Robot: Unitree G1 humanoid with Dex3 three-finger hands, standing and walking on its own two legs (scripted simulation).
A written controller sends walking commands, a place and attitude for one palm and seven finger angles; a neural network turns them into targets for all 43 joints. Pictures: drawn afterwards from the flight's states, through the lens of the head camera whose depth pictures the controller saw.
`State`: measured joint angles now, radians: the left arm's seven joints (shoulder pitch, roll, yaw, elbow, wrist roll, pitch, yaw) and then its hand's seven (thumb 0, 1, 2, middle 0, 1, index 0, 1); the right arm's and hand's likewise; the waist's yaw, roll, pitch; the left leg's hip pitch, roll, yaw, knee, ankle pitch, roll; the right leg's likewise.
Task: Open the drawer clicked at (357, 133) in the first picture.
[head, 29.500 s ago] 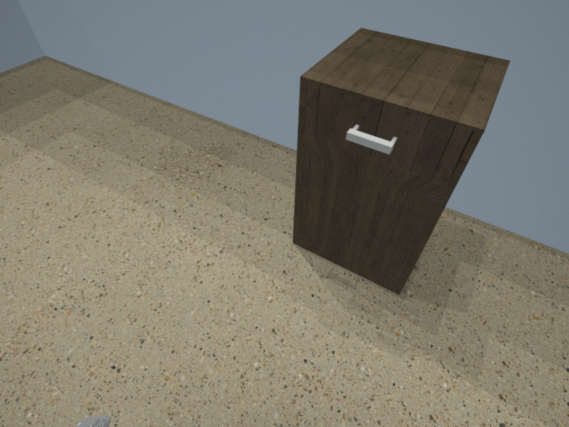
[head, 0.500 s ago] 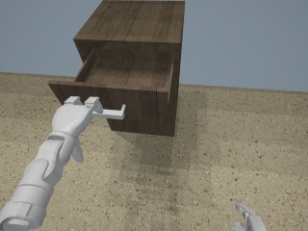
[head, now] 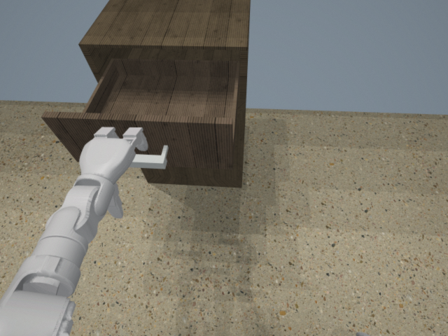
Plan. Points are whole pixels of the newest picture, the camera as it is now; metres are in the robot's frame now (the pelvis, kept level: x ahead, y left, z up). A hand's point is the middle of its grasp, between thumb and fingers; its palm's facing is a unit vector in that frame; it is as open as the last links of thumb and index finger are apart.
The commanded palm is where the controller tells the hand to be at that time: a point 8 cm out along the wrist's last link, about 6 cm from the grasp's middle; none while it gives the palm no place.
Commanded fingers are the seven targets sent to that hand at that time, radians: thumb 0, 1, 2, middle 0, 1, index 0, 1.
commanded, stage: move the hooked fingers above the handle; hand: left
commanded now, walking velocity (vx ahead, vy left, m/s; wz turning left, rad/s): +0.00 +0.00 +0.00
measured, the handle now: (141, 154) +0.52 +0.24 -0.07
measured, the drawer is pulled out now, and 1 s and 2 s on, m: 0.30 0.29 0.29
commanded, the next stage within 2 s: lower the fingers behind the handle in 1.98 s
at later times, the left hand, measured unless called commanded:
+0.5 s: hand (133, 160) +0.45 +0.22 +0.00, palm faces -0.06 -0.01 -1.00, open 13.8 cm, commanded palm +0.44 +0.23 +0.06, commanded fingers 0.00 -0.50 0.30 -0.30 -1.20 -0.30 -1.20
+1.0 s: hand (139, 153) +0.48 +0.22 -0.01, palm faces -0.07 -0.01 -1.00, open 13.8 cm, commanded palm +0.47 +0.23 +0.05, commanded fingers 0.00 -0.50 0.30 -0.30 -1.20 -0.30 -1.20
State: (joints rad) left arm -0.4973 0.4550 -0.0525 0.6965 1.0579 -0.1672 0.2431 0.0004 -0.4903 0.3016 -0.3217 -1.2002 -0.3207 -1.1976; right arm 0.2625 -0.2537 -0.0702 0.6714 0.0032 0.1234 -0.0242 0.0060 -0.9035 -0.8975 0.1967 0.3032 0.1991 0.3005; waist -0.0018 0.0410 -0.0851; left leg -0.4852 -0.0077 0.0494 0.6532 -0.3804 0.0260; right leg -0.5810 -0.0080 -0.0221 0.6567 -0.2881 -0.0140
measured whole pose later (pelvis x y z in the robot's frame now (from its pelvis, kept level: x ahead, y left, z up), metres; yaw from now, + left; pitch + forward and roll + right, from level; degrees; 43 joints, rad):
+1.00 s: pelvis -0.01 +0.01 -0.02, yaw -1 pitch +21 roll -1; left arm -0.84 0.51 -0.02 1.10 1.12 -0.14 0.34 0.00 -0.49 0.30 -0.32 -1.20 -0.32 -1.22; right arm 0.35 -0.27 -0.04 0.70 -0.03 0.15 -0.02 0.00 -0.90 -0.90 0.20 0.30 0.20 0.30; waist -0.12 0.04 -0.14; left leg -0.77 0.01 0.05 0.84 -0.44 0.04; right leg -0.85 0.00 -0.02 0.79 -0.32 0.00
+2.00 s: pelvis +0.00 +0.01 -0.02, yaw +0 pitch +21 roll -1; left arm -0.78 0.49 -0.03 1.05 1.12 -0.15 0.36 0.00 -0.49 0.30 -0.32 -1.20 -0.32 -1.20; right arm 0.33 -0.27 -0.07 0.70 -0.03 0.15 -0.01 0.00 -0.90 -0.90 0.20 0.30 0.20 0.30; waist -0.09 0.04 -0.14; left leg -0.76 0.00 0.03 0.85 -0.46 0.04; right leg -0.82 0.00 -0.04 0.79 -0.33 0.00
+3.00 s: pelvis -0.01 +0.01 -0.05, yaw -1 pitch +26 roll -2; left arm -0.79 0.50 0.01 1.10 1.15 -0.15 0.43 0.00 -0.49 0.30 -0.31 -1.19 -0.32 -1.20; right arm 0.33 -0.26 -0.06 0.73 -0.06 0.12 -0.01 0.00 -0.90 -0.90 0.20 0.30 0.20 0.30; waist -0.12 0.05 -0.17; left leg -0.96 0.01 0.04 1.03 -0.52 0.04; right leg -1.02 0.00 -0.03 0.95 -0.38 0.00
